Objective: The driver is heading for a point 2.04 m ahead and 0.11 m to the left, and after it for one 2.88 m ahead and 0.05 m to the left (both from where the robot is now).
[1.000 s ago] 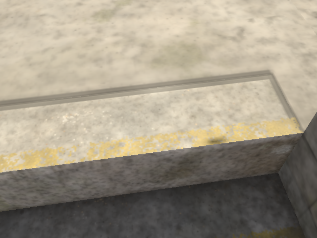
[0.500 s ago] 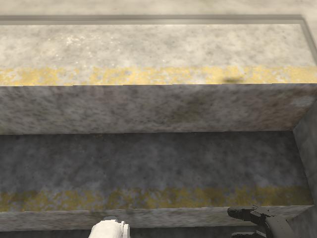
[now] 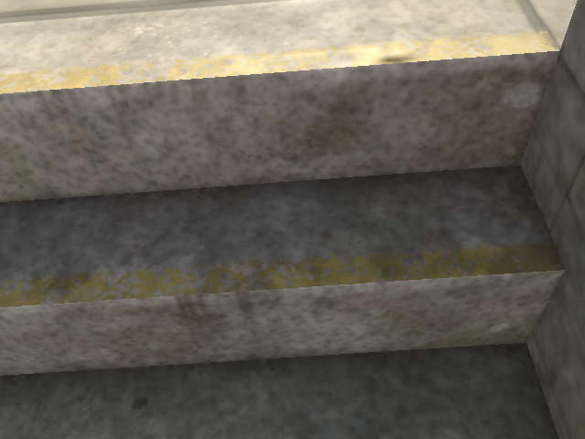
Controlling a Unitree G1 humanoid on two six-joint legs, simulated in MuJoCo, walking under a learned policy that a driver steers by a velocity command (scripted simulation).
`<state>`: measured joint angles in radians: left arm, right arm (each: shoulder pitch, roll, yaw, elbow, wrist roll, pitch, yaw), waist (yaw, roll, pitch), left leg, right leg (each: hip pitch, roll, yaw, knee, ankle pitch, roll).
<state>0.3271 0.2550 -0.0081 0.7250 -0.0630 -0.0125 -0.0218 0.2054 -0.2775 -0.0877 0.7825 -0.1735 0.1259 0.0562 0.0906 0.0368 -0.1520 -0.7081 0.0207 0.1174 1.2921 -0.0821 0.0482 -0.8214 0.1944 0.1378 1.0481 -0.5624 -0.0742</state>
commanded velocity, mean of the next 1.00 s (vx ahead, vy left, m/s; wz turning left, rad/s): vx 0.34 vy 0.00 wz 0.00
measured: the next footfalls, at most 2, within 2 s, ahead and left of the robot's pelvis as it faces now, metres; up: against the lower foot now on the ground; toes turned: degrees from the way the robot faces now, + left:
left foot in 0.10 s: -0.16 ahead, +0.11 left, -0.24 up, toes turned +5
right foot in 0.40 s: -0.02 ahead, -0.19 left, -0.23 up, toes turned -3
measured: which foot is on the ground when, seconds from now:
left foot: up 0.00-0.08, down 0.10-0.40, up 0.42-1.00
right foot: down 0.00-0.14, up 0.16-0.38, down 0.40-1.00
